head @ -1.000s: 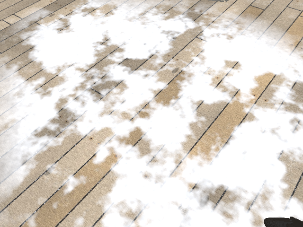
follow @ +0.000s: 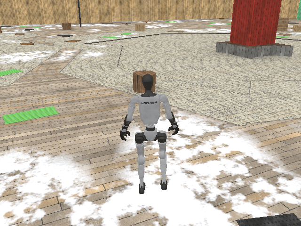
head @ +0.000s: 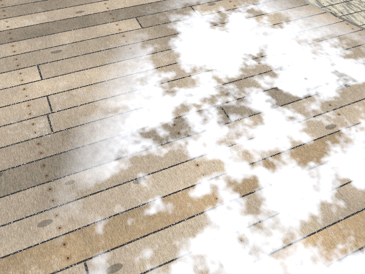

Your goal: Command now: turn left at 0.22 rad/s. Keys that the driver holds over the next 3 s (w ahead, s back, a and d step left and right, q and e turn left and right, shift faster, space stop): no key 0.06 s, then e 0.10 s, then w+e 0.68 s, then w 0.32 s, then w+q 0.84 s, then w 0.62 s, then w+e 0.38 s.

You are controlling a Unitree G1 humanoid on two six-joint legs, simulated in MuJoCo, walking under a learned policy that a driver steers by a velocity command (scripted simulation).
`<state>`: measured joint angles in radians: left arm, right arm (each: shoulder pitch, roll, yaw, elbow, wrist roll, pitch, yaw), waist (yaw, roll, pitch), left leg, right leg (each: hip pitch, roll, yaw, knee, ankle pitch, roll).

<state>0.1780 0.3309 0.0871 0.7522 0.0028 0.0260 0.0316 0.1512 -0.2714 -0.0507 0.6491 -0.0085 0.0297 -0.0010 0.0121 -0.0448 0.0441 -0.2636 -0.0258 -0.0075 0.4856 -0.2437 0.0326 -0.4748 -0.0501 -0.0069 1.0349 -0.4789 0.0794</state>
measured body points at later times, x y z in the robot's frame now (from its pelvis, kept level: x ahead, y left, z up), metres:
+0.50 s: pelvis +0.06 -0.02 +0.00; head +0.08 -0.04 +0.45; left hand +0.13 +0.25 -0.12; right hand +0.18 -0.32 -0.10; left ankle +0.05 +0.10 -0.70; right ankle -0.01 -0.13 -0.74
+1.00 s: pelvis +0.28 -0.04 +0.00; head +0.30 -0.05 +0.45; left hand +0.58 +0.08 -0.08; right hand +0.14 -0.29 -0.12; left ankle +0.22 +0.10 -0.74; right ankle +0.35 -0.25 -0.68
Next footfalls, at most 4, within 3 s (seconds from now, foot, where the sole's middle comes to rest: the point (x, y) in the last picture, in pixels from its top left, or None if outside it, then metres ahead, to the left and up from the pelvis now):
0.24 right None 0.03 -0.14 -0.78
0.66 left None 0.26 0.08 -0.78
1.14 right None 0.47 -0.28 -0.78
1.70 left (224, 184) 0.83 -0.18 -0.78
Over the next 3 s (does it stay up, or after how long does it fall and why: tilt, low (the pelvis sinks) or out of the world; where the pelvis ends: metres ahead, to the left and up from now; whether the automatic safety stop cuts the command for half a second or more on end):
stays up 1.35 -0.25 0.01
